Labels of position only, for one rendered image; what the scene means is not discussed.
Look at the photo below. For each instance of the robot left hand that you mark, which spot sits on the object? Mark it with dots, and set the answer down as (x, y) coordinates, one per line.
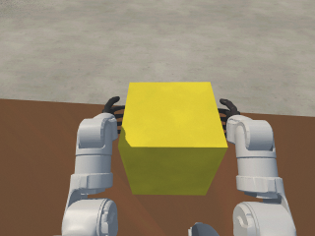
(109, 109)

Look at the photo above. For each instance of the right robot upper arm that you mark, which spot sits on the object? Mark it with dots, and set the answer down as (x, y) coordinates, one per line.
(262, 219)

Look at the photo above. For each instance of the right robot forearm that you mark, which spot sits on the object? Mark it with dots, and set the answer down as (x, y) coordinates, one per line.
(255, 149)

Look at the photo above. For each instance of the robot right thigh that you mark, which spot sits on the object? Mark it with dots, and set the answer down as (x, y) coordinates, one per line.
(202, 229)

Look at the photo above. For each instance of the robot right hand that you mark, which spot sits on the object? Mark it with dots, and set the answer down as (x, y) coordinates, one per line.
(231, 112)

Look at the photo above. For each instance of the left robot forearm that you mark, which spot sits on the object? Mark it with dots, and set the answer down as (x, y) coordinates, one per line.
(93, 158)

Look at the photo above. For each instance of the left robot upper arm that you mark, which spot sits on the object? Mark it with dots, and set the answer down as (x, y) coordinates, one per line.
(90, 217)

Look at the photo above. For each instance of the carton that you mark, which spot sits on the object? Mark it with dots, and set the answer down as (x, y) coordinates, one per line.
(171, 140)

